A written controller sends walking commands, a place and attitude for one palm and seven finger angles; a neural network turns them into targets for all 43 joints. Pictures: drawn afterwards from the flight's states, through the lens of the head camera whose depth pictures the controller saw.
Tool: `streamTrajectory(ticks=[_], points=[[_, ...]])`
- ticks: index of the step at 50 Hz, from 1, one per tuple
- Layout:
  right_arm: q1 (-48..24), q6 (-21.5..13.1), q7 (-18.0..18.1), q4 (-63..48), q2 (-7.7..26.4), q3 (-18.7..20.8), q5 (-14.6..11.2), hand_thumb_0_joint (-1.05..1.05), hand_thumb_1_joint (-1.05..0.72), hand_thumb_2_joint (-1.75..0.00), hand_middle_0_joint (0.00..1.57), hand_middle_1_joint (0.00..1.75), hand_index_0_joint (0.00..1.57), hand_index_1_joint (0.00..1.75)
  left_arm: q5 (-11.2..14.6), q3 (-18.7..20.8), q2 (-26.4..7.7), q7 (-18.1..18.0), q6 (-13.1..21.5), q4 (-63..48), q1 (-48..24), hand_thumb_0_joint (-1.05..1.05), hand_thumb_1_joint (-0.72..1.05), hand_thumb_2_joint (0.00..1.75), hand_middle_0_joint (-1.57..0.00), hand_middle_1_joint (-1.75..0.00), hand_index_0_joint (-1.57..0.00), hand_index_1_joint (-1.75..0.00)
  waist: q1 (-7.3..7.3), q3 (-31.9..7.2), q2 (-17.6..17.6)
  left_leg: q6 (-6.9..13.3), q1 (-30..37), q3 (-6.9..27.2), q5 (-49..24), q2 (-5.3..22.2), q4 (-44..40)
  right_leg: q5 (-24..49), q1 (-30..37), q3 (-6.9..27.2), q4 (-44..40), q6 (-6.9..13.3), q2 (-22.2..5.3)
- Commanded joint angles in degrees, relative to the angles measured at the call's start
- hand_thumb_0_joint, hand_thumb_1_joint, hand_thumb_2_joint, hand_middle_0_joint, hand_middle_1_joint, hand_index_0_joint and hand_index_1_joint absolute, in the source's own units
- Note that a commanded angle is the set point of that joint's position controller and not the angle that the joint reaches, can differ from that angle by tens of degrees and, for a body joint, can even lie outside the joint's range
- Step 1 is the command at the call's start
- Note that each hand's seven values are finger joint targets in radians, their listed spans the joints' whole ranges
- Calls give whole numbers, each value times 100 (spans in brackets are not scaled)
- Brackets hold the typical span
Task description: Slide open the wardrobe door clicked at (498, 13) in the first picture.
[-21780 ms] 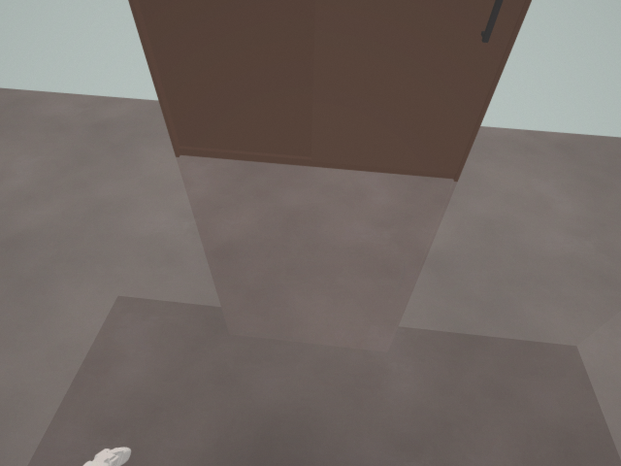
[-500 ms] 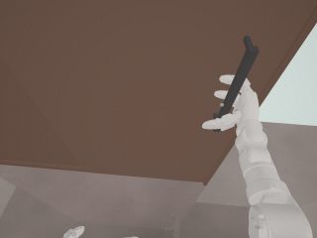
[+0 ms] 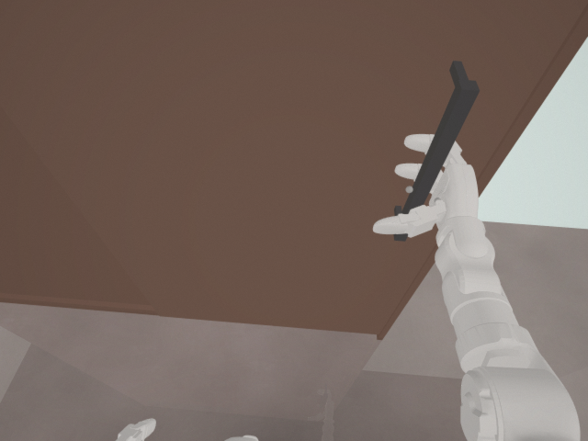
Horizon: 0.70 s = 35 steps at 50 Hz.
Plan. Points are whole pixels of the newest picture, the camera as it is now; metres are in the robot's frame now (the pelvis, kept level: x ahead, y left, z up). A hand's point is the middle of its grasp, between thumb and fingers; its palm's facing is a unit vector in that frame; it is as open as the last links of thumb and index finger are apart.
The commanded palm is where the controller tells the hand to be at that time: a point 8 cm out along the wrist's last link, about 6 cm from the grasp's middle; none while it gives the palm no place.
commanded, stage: grip the handle and tug to test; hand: right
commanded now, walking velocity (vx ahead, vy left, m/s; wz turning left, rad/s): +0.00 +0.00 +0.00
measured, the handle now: (423, 167) +0.49 -0.11 +0.10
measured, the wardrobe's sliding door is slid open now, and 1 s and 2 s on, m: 0.00 0.00 0.01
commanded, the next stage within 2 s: tug the door sideways, standing still in 1.34 s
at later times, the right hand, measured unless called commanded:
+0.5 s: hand (411, 192) +0.44 -0.09 +0.11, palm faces -0.06 +1.00 -0.01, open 7.2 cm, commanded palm +0.41 -0.14 +0.11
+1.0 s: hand (412, 192) +0.44 -0.09 +0.11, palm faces -0.06 +1.00 -0.01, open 5.4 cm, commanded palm +0.41 -0.14 +0.11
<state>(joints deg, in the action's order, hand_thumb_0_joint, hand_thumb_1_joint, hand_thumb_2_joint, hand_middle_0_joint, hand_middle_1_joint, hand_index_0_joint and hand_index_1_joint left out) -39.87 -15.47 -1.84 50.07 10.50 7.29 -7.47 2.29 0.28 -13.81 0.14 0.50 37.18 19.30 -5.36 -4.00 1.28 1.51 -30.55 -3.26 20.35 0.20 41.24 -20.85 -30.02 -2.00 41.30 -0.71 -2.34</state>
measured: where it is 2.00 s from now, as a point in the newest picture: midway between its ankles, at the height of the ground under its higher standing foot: outside the picture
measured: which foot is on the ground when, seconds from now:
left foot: down 0.00-1.00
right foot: down 0.00-1.00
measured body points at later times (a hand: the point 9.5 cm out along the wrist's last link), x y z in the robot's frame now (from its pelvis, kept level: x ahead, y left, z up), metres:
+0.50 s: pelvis +0.01 +0.00 +0.00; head +0.05 +0.00 +0.45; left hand +0.08 +0.25 -0.12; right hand +0.44 -0.14 +0.11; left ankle +0.00 +0.10 -0.71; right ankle -0.01 -0.13 -0.71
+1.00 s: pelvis +0.01 +0.00 +0.00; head +0.05 +0.01 +0.45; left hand +0.08 +0.25 -0.12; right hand +0.43 -0.14 +0.11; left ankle +0.00 +0.10 -0.71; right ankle -0.01 -0.13 -0.71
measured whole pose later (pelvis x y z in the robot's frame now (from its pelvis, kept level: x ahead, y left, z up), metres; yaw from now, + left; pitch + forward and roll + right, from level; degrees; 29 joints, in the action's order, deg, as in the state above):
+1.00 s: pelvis +0.01 +0.00 +0.00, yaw -1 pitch +9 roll +0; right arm -35.8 -13.7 -0.9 43.9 9.0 5.3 -7.7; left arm 2.2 0.6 -13.7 0.5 -0.2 36.9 19.1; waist -4.2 -4.5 1.5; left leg 1.4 -29.1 -3.7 20.9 0.3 40.9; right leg -21.4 -28.9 -1.4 41.2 -0.7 -2.1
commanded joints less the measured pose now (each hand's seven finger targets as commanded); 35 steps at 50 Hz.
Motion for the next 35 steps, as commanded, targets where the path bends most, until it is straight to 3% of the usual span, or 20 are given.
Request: streamTrajectory(ticks=[1, 3, 5, 6, 7, 13, 15, 20, 23, 24, 26, 28, 31, 32, 35], points=[[-2492, -466, 26, -1441, 642, 99, -28, 0, 27, -40, 32, 123, 32, 123, -11, 274, -753, -26, 181, -580, 328, 0, 90, 90, -20, -30, -20, -30, -21, -2165, -168, -56, 950, 133, -2292, -153, -389, 1714, 1025, 92, -300, 219, 280], [-2286, -439, 51, -1435, 741, 243, -41, 0, 17, -44, 33, 125, 33, 125, -14, 290, -765, -11, 173, -588, 343, 0, 90, 90, -20, -30, -20, -30, 36, -2189, -381, -71, 1052, 136, -2385, -171, -388, 1758, 964, 81, -312, 221, 277], [-2248, -379, 57, -1449, 725, 201, -25, 0, 8, -48, 35, 126, 35, 126, 0, 278, -757, -5, 155, -616, 296, 0, 90, 90, -20, -30, -20, -30, 2, -1998, -347, -94, 1041, 167, -2332, -155, -454, 1576, 826, 21, -328, 234, 288], [-2281, -392, 88, -1513, 914, 318, 15, 0, 3, -50, 35, 127, 35, 127, -17, 286, -792, -19, 134, -596, 350, 0, 90, 90, -20, -30, -20, -30, 10, -2013, -480, -90, 1110, 155, -2336, -146, -433, 1614, 805, 48, -334, 242, 281], [-2290, -386, 79, -1615, 712, 156, 25, 0, -1, -52, 35, 127, 35, 127, -12, 278, -751, -11, 133, -632, 312, 0, 90, 90, -20, -30, -20, -30, -4, -2059, -322, -89, 1077, 162, -2429, -156, -423, 1707, 896, 25, -344, 243, 285], [-2236, -363, 79, -1950, 659, 111, -14, 0, -29, -64, 38, 131, 38, 131, -9, 295, -738, -22, 142, -636, 293, 0, 90, 90, -20, -30, -20, -30, 12, -2197, -182, -70, 1086, 140, -2533, -166, -407, 1909, 1117, 52, -322, 223, 265], [-2173, -339, 73, -1951, 523, -7, -5, 0, -39, -68, 40, 133, 40, 133, 0, 290, -720, -15, 151, -632, 254, 0, 90, 90, -20, -30, -20, -30, -1, -2073, -103, -59, 967, 111, -2442, -172, -411, 1882, 1134, 65, -328, 210, 254], [-2070, -231, 117, -1920, 485, -18, -1, 0, -62, -78, 42, 136, 42, 136, -9, 287, -736, -8, 138, -640, 239, 0, 90, 90, -20, -30, -20, -30, -7, -1931, -356, -75, 978, 93, -2389, -165, -445, 1786, 1019, 68, -349, 221, 263], [-2018, -258, 129, -2006, 538, 5, 40, 0, -76, -84, 44, 138, 44, 138, -13, 288, -727, -10, 130, -655, 217, 0, 90, 90, -20, -30, -20, -30, 36, -2014, -195, -50, 1000, 98, -2458, -160, -403, 1922, 1118, 81, -327, 213, 261], [-1996, -264, 113, -2070, 334, -159, 27, 0, -81, -86, 44, 139, 44, 139, -9, 287, -704, 6, 140, -675, 199, 0, 90, 90, -20, -30, -20, -30, 6, -2019, -188, -55, 946, 76, -2444, -165, -404, 1957, 1178, 84, -327, 206, 252], [-2001, -279, 118, -2148, 245, -245, 8, 0, -90, -90, 45, 140, 45, 140, -12, 290, -716, 13, 149, -679, 203, 0, 90, 90, -20, -30, -20, -30, 6, -2039, -145, -37, 907, 60, -2420, -169, -381, 2047, 1249, 124, -302, 200, 241], [-1914, -263, 124, -2133, 121, -339, 13, 0, -90, -90, 45, 140, 45, 140, -11, 292, -709, 33, 153, -688, 185, 0, 90, 90, -20, -30, -20, -30, 12, -1996, -189, -46, 860, 59, -2440, -184, -389, 2057, 1268, 120, -301, 198, 238], [-2064, -267, 139, -2115, 303, -254, 48, 0, -90, -90, 45, 140, 45, 140, -21, 301, -754, 13, 141, -666, 200, 0, 90, 90, -20, -30, -20, -30, -38, -1948, -367, -54, 914, 71, -2349, -167, -410, 1864, 1142, 128, -308, 221, 249], [-2039, -269, 129, -2160, 274, -232, 41, 0, -90, -90, 45, 140, 45, 140, -16, 302, -731, 16, 148, -682, 176, 0, 90, 90, -20, -30, -20, -30, -3, -2083, -232, -58, 913, 85, -2399, -172, -394, 1913, 1222, 108, -302, 215, 258], [-2095, -246, 107, -2082, 306, -224, 14, 0, -90, -90, 45, 140, 45, 140, -9, 289, -726, 3, 142, -664, 156, 0, 90, 90, -20, -30, -20, -30, -39, -1958, -332, -69, 914, 94, -2373, -166, -434, 1798, 1124, 98, -294, 223, 270]])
